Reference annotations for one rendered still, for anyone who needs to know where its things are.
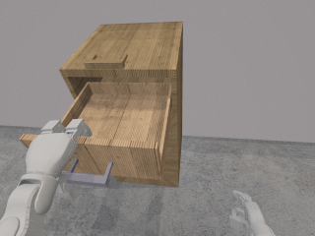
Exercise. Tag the drawer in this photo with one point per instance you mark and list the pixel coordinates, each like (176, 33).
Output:
(130, 126)

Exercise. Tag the robot right hand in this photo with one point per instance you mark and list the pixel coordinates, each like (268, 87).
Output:
(242, 219)

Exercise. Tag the left robot forearm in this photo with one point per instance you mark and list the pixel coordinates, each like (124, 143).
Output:
(28, 205)

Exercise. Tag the robot left hand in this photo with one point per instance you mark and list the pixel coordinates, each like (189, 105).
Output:
(51, 151)

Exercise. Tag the cabinet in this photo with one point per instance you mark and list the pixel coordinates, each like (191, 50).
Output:
(152, 53)

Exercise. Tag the right robot forearm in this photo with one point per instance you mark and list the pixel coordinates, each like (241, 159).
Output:
(260, 229)

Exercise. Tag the handle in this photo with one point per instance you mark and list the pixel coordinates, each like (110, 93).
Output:
(88, 179)
(104, 64)

